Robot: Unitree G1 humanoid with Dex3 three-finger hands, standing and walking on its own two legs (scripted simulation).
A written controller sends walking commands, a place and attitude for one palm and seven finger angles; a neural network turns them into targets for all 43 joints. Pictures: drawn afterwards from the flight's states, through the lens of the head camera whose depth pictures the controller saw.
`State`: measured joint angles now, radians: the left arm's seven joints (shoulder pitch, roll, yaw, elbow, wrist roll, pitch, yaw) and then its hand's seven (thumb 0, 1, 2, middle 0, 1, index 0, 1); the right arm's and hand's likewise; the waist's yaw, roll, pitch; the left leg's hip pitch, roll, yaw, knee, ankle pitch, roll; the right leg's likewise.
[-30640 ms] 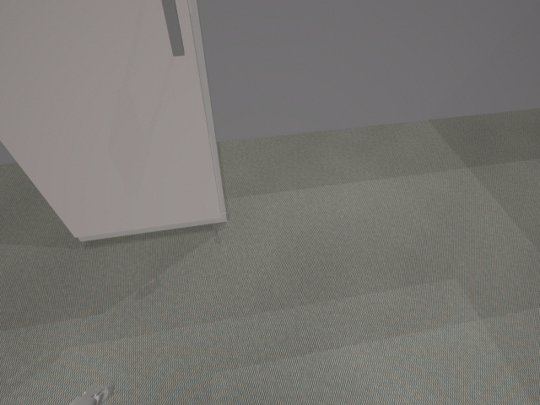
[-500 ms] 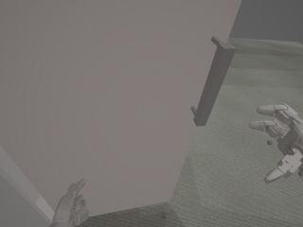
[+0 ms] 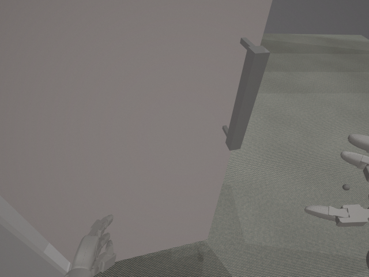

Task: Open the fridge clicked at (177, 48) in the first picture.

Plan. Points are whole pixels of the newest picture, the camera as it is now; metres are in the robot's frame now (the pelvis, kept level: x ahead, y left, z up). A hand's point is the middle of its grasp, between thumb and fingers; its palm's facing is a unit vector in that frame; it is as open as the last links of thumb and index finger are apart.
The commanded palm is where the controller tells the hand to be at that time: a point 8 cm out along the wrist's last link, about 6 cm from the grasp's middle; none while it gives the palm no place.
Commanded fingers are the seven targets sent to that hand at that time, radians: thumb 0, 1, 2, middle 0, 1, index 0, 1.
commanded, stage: draw the hand back to the body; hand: right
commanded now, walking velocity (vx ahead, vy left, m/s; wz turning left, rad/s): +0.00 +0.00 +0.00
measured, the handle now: (238, 99) +0.42 -0.11 +0.21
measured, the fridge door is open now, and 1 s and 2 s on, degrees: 80 80 80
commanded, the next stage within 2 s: step back with the hand held close in 0.88 s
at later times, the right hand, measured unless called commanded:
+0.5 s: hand (359, 201) +0.21 -0.28 +0.16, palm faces +0.47 +0.80 -0.38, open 8.8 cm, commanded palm +0.15 -0.31 +0.18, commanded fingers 0.00 -0.90 -0.90 0.20 0.30 0.20 0.30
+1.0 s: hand (354, 204) +0.20 -0.26 +0.16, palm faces +0.48 +0.79 -0.39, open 7.4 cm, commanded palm +0.15 -0.29 +0.18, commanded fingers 0.00 -0.90 -0.90 0.20 0.30 0.20 0.30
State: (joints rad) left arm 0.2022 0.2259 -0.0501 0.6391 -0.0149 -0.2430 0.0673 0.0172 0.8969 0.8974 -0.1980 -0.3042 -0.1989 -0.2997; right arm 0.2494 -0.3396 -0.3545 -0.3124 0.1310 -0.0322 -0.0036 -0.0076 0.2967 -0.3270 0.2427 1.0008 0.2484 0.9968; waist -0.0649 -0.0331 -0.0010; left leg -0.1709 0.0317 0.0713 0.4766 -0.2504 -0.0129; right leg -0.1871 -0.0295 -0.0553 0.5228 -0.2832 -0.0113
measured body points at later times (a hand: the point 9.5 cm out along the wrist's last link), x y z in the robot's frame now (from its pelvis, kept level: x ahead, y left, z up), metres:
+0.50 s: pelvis +0.02 +0.00 +0.00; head -0.01 +0.01 +0.45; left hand +0.21 +0.22 -0.07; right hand +0.17 -0.32 +0.18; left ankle +0.01 +0.13 -0.74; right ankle +0.00 -0.11 -0.74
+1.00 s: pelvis +0.01 +0.01 +0.00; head -0.01 +0.03 +0.45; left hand +0.20 +0.23 -0.08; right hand +0.17 -0.30 +0.19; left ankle +0.01 +0.13 -0.74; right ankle +0.00 -0.11 -0.74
